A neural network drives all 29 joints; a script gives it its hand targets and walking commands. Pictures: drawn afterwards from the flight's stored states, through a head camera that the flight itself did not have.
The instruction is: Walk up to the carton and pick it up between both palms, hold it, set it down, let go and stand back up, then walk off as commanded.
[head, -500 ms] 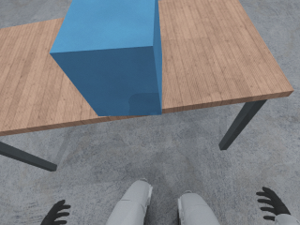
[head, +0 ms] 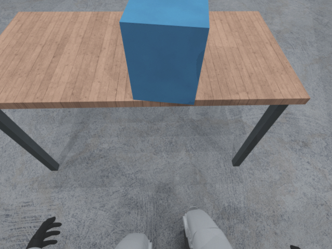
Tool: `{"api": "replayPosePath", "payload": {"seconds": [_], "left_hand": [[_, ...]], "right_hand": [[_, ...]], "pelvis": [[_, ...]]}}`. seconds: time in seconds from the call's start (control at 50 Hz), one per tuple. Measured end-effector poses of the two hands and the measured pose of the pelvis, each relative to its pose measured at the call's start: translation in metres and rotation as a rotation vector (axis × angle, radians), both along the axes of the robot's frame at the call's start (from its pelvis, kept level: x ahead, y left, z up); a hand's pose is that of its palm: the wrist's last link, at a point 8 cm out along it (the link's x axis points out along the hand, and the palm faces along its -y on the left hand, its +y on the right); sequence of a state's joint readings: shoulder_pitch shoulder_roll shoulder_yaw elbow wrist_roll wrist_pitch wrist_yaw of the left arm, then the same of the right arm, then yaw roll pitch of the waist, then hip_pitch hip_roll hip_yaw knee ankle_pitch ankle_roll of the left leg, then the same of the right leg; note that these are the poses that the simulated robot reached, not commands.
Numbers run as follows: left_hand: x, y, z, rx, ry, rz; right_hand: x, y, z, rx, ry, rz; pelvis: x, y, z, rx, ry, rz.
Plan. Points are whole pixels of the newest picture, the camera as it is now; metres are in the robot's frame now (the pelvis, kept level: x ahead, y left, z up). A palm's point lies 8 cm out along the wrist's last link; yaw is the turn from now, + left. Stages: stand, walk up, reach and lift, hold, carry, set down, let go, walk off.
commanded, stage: walk off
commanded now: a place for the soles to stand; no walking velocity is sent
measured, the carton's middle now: (167, 43) +0.68 +0.01 +0.08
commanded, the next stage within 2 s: stand in 0.20 s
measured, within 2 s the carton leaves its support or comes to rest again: neither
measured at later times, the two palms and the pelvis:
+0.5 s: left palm out of the picture +0.01 +0.29 -0.08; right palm out of the picture -0.05 -0.31 -0.11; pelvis -0.08 +0.00 +0.01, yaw -3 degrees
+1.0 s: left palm out of the picture +0.03 +0.28 -0.08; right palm out of the picture -0.03 -0.30 -0.08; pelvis -0.08 +0.00 +0.03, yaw -2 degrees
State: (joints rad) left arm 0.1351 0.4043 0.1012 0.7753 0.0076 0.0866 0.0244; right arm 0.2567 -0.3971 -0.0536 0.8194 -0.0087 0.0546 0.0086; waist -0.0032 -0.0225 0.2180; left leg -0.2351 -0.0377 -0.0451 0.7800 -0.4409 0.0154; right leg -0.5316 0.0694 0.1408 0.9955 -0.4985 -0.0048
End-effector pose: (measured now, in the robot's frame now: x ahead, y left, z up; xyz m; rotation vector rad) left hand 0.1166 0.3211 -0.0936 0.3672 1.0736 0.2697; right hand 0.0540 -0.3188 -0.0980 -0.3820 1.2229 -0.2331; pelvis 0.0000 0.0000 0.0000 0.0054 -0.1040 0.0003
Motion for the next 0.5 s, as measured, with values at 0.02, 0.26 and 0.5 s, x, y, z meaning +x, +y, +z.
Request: {"api": "replayPosePath", "payload": {"seconds": [0.02, 0.26, 0.5], "left_hand": [[-0.008, 0.002, -0.001, -0.006, 0.011, -0.001], [-0.084, -0.005, -0.015, -0.024, 0.104, -0.078], [-0.110, -0.034, 0.014, -0.044, 0.027, -0.077]], "right_hand": [[-0.007, 0.002, 0.005, -0.007, -0.007, -0.009], [-0.036, 0.004, 0.021, -0.010, -0.194, -0.009], [-0.100, 0.005, -0.009, 0.077, -0.079, -0.072]], "pelvis": [[-0.005, 0.001, 0.002, -0.005, 0.002, -0.002], [-0.059, -0.005, 0.001, -0.002, 0.047, -0.084], [-0.084, -0.004, 0.013, 0.002, 0.027, -0.049]]}}
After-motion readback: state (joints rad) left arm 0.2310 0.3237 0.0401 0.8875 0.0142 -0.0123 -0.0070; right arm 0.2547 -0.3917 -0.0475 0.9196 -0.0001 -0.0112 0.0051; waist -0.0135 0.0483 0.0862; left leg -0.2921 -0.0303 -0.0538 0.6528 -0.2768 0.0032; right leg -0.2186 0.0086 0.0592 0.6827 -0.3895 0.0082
